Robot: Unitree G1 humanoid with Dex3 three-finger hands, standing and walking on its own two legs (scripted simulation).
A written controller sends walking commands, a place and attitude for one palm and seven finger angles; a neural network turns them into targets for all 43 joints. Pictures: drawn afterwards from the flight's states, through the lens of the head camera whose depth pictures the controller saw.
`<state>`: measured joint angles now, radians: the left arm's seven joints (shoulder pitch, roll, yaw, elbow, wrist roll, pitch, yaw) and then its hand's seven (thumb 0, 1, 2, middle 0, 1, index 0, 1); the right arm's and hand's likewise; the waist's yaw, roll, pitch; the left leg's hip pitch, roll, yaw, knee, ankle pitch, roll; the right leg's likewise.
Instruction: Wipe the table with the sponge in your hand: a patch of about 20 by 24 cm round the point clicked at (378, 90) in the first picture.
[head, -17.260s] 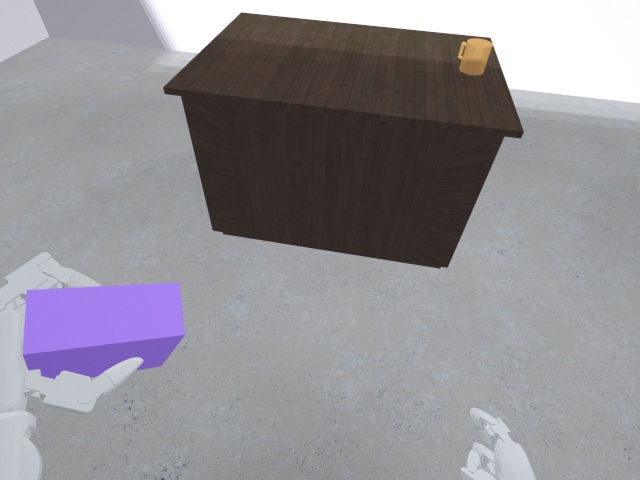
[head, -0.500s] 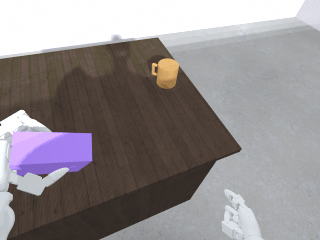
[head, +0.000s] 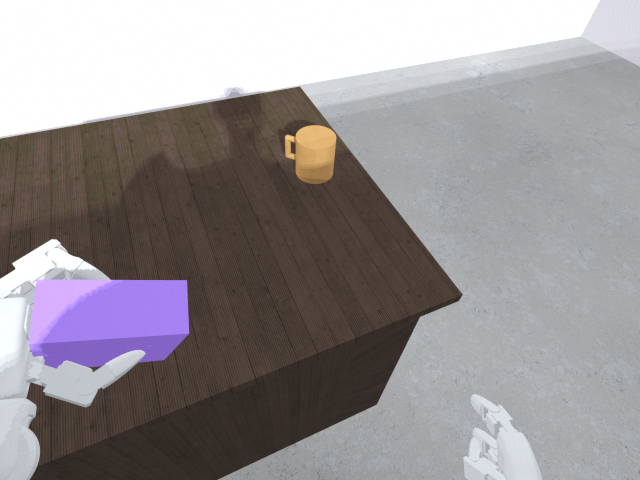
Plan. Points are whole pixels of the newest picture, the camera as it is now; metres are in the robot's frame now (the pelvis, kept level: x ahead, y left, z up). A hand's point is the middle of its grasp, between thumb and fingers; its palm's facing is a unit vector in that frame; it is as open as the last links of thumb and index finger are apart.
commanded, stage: shuffle to correct the standing spot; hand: left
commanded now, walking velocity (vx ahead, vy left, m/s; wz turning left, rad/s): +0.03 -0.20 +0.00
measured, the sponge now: (133, 325) +0.23 +0.21 +0.12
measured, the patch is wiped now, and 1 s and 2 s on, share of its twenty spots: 0.00 0.00 0.00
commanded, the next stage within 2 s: none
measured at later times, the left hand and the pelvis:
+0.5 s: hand (135, 307) +0.24 +0.20 +0.15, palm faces +0.30 -0.87 -0.40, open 9.5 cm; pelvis +0.01 -0.04 +0.00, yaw -1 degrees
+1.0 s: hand (153, 318) +0.23 +0.18 +0.15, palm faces +0.33 -0.87 -0.37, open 9.5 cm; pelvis +0.01 -0.06 -0.01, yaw +0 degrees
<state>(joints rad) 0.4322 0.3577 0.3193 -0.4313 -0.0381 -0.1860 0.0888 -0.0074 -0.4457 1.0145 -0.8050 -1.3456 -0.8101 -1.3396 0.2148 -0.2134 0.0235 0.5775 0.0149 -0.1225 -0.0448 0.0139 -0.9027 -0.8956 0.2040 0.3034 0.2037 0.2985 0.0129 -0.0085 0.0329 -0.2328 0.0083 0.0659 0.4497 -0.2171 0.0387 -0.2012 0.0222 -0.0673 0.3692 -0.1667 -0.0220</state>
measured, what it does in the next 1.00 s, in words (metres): shifts its weight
